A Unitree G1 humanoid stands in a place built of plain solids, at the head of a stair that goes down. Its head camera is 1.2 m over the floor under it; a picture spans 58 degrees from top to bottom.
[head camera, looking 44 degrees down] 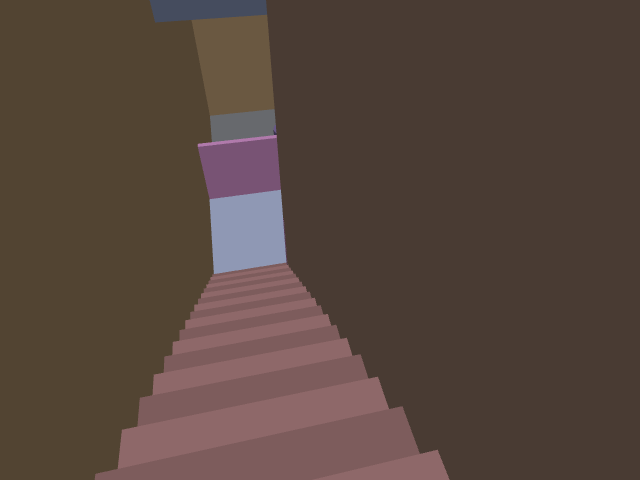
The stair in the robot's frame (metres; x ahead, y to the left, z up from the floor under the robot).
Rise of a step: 0.20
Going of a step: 0.24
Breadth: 1.10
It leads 12 degrees to the left of straight ahead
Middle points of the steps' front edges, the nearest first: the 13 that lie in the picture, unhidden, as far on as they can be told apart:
0.63 0.23 -0.39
0.86 0.28 -0.59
1.09 0.33 -0.79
1.32 0.38 -0.99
1.55 0.43 -1.19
1.78 0.48 -1.38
2.02 0.53 -1.58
2.25 0.58 -1.78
2.48 0.63 -1.98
2.71 0.68 -2.18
2.94 0.74 -2.37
3.17 0.79 -2.57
3.40 0.84 -2.77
